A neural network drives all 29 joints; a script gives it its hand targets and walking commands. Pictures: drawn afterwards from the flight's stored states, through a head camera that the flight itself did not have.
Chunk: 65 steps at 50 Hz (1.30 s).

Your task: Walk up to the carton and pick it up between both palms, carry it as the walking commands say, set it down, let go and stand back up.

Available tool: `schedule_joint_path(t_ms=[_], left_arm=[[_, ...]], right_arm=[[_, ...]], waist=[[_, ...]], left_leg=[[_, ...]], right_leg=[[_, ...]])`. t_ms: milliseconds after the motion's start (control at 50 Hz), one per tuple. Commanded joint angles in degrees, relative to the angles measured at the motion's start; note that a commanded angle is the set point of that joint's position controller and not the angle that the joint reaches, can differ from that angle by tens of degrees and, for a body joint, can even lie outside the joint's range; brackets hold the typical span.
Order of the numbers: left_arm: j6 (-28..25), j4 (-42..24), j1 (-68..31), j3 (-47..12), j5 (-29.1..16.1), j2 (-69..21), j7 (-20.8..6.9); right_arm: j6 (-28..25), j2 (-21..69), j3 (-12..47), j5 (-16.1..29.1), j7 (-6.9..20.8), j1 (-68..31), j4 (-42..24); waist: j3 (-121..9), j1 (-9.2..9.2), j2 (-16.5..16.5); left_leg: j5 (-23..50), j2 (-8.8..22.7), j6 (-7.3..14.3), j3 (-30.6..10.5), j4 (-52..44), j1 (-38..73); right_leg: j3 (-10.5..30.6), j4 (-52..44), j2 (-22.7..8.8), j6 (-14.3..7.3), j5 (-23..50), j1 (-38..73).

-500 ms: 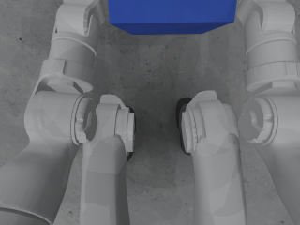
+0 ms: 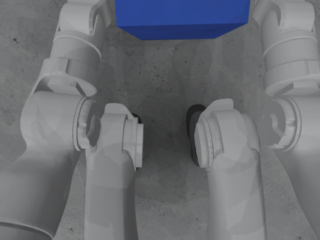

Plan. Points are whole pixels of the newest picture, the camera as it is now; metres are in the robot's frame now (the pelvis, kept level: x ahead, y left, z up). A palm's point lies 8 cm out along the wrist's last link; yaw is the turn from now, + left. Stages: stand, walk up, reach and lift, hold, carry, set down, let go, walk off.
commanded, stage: set down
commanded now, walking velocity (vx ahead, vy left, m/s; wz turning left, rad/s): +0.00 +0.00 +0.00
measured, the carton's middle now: out of the picture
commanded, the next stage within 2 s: none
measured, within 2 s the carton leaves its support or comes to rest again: rests again in 0.04 s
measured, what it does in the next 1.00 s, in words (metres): stands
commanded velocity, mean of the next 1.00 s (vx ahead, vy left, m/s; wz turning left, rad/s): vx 0.00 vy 0.00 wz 0.00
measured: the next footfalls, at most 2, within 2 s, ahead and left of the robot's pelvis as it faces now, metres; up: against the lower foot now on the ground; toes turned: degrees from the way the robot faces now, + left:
none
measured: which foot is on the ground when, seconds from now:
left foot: down 0.00-1.00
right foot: down 0.00-1.00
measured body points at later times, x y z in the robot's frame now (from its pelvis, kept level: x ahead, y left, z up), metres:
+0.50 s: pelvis +0.01 +0.00 -0.01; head +0.37 +0.00 +0.25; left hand +0.56 +0.11 -0.18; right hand +0.54 -0.19 -0.17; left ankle +0.11 +0.12 -0.33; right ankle +0.13 -0.12 -0.33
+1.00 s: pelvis +0.01 +0.00 -0.01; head +0.37 +0.00 +0.26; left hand +0.57 +0.10 -0.18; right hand +0.54 -0.20 -0.18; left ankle +0.11 +0.12 -0.33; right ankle +0.13 -0.12 -0.33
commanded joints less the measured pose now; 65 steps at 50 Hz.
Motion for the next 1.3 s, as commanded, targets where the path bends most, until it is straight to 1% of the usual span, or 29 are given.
schedule_joint_path(t_ms=[0, 40, 140, 220, 340, 520, 700, 820, 900, 980, 1040, 1080, 1140, 1160, 1180, 1220, 1280], left_arm=[[-4.5, -16.2, -38.3, -16.9, -6.0, -56.6, -15.5], [-4.5, -15.6, -37.6, -16.9, -5.8, -56.7, -15.4], [-4.5, -13.5, -35.0, -15.3, -4.5, -56.3, -15.4], [-4.3, -12.1, -33.7, -14.5, -3.5, -56.0, -15.6], [-4.3, -11.9, -32.5, -13.6, -2.4, -55.1, -15.6], [-4.4, -8.2, -27.1, -10.7, 0.9, -53.9, -15.9], [-4.9, -7.6, -23.0, -9.5, 2.8, -52.7, -15.8], [-5.2, -7.0, -22.6, -8.7, 3.7, -51.6, -15.7], [-5.4, -6.6, -22.0, -7.6, 4.3, -48.5, -15.2], [-5.9, -5.9, -21.2, -5.9, 5.0, -42.9, -14.0], [-6.5, -5.3, -19.4, -3.8, 5.5, -35.4, -12.2], [-7.2, -5.3, -17.6, -1.8, 5.9, -26.9, -10.0], [-8.6, -4.9, -13.5, 2.2, 6.4, -8.2, -5.2], [-9.1, -4.6, -11.7, 3.0, 5.9, -1.0, -3.4], [-9.4, -4.1, -10.6, 3.2, 4.9, 4.6, -1.9], [-9.4, -4.4, -12.1, 1.4, 2.1, 8.3, -0.9], [-9.2, -4.3, -14.2, -2.4, -2.3, 8.8, -1.0]], right_arm=[[-0.7, 61.5, 21.8, 5.9, 16.6, -30.3, -5.4], [-0.8, 61.4, 21.4, 5.9, 16.8, -29.7, -4.9], [-1.0, 60.9, 20.7, 5.5, 17.5, -29.2, -3.8], [-1.4, 59.6, 19.8, 5.3, 17.9, -29.3, -3.8], [-1.9, 57.6, 18.6, 5.1, 17.9, -29.2, -3.8], [-2.5, 55.3, 16.7, 3.1, 17.8, -26.2, -1.9], [-3.4, 54.2, 17.1, 3.1, 17.6, -24.7, -2.8], [-3.9, 53.0, 16.6, 3.0, 17.1, -25.0, -3.1], [-4.4, 49.6, 15.1, 2.3, 16.2, -24.6, -2.6], [-5.1, 43.7, 12.6, 1.4, 14.7, -23.7, -1.9], [-6.1, 36.0, 10.1, 0.9, 12.7, -21.6, -1.3], [-6.9, 27.4, 7.7, 0.5, 10.4, -19.1, -1.2], [-8.7, 8.8, 3.5, 0.0, 5.4, -13.4, -0.6], [-9.4, 1.5, 2.5, 0.4, 3.4, -11.7, -0.5], [-9.9, -4.6, 1.7, 1.1, 1.7, -10.1, 0.2], [-10.3, -8.7, 2.0, 2.9, -0.1, -10.0, 1.8], [-10.9, -10.3, 4.1, 5.8, -0.9, -11.1, 1.9]], waist=[[-88.2, -0.28, 3.2], [-87.2, -0.41, 3.4], [-82.9, 0.14, 2.2], [-80.3, -0.07, 2.7], [-78.6, -0.28, 3.8], [-69.3, -0.12, 4.0], [-68.4, 0.39, 2.5], [-67.8, 0.61, 2.5], [-67.9, 0.53, 2.5], [-68.5, 0.53, 2.7], [-69.3, 0.6, 2.7], [-70.6, 0.6, 2.8], [-73.0, 0.68, 2.3], [-74.1, 0.72, 2.3], [-74.9, 0.38, 2.4], [-76.7, -0.86, 3.5], [-79.5, -2.2, 4.9]], left_leg=[[19.3, -2.2, 1.9, 4.4, -9.8, 29.2], [19.5, -2.2, 1.8, 4.2, -9.7, 29.3], [18.4, -2.1, 2.2, 3.7, -9.7, 28.0], [17.7, -2.0, 2.3, 3.5, -9.5, 27.1], [17.6, -2.1, 2.2, 3.2, -9.2, 26.1], [16.6, -2.2, 2.1, 2.8, -9.3, 20.5], [18.3, -2.2, 2.2, 2.6, -8.7, 19.5], [17.7, -2.2, 2.1, 2.6, -8.5, 18.9], [17.3, -2.1, 1.9, 2.7, -8.6, 18.9], [17.1, -1.8, 1.6, 2.9, -8.8, 19.5], [17.3, -1.4, 1.2, 3.0, -8.9, 20.4], [17.6, -1.0, 0.8, 3.2, -9.1, 21.7], [18.0, -0.2, 0.3, 3.3, -9.5, 24.4], [18.2, 0.2, 0.1, 3.2, -9.7, 25.3], [18.1, 0.5, -0.1, 2.9, -9.9, 25.8], [17.8, 1.1, -0.4, 2.2, -10.4, 26.5], [18.2, 1.9, -0.5, 1.5, -10.5, 26.9]], right_leg=[[-4.9, -8.7, 2.9, -1.0, 18.6, 32.5], [-4.9, -8.4, 2.8, -1.1, 18.6, 31.6], [-5.0, -8.1, 2.7, -1.0, 16.8, 28.8], [-4.9, -7.8, 2.6, -1.1, 15.8, 27.0], [-4.5, -7.2, 2.6, -1.2, 15.9, 25.8], [-4.0, -7.1, 2.6, -1.0, 15.7, 21.8], [-3.7, -6.7, 2.7, -0.5, 17.5, 21.7], [-3.6, -6.8, 2.7, -0.3, 17.2, 21.8], [-3.7, -6.8, 2.5, -0.2, 16.8, 22.1], [-3.8, -6.9, 2.2, 0.1, 16.5, 22.9], [-4.0, -7.0, 1.8, 0.4, 16.7, 23.9], [-4.1, -7.2, 1.4, 0.7, 17.0, 25.1], [-4.2, -7.9, 0.6, 1.2, 17.4, 27.4], [-4.1, -8.3, 0.1, 1.3, 17.4, 28.1], [-4.0, -8.6, -0.3, 1.4, 17.3, 28.4], [-3.6, -9.1, -0.8, 1.2, 17.4, 29.1], [-3.3, -9.1, -1.6, 0.4, 18.2, 30.2]])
